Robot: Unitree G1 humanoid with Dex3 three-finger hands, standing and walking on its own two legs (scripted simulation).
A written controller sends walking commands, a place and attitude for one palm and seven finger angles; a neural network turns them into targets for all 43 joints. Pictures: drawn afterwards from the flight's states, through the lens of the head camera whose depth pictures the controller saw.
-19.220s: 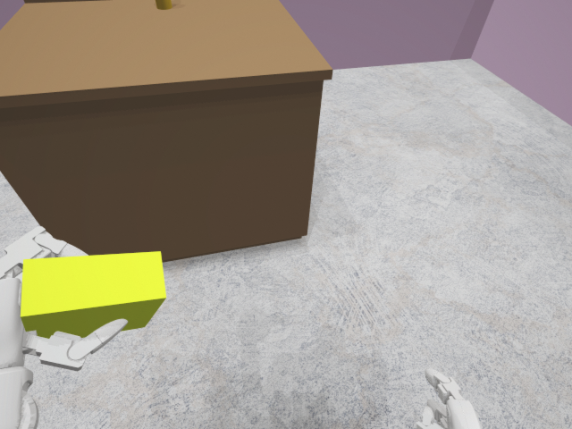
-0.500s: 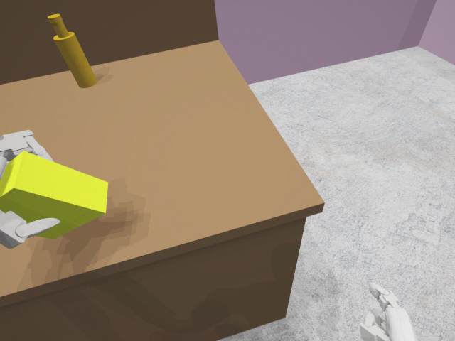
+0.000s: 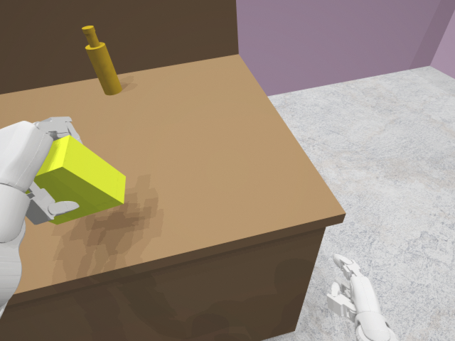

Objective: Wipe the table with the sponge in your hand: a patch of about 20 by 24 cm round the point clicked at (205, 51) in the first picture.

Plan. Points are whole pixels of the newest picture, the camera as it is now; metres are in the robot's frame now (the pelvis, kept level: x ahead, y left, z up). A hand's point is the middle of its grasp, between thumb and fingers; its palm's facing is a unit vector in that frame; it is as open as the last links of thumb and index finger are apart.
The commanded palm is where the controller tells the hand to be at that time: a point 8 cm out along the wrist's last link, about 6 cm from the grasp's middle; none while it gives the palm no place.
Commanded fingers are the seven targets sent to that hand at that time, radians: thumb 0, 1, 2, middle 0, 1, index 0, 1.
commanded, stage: turn the palm down, sponge in hand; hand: left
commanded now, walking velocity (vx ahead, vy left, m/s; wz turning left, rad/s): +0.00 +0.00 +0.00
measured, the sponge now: (72, 190) +0.25 +0.28 +0.19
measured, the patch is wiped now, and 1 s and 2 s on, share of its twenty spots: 0.05 0.05 0.05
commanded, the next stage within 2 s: move the sponge above the wiping area in 0.78 s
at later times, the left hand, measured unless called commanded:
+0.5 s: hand (66, 162) +0.24 +0.26 +0.25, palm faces +0.30 -0.04 -0.95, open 9.5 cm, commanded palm +0.19 +0.26 +0.31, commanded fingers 0.00 0.10 1.30 -1.20 -1.60 -1.20 -1.60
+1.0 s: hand (70, 174) +0.23 +0.24 +0.24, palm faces +0.33 -0.05 -0.94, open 9.5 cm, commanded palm +0.18 +0.24 +0.31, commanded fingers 0.00 0.10 1.30 -1.20 -1.60 -1.20 -1.60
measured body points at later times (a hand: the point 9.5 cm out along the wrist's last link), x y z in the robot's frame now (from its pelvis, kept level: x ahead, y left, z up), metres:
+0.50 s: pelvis -0.01 -0.02 +0.00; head -0.02 -0.08 +0.45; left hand +0.22 +0.26 +0.30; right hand +0.25 -0.21 -0.07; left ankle -0.03 +0.11 -0.74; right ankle +0.07 -0.12 -0.74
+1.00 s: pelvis -0.03 -0.03 -0.01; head -0.06 -0.10 +0.44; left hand +0.21 +0.24 +0.29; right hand +0.24 -0.24 -0.07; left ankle -0.03 +0.11 -0.74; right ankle +0.07 -0.12 -0.74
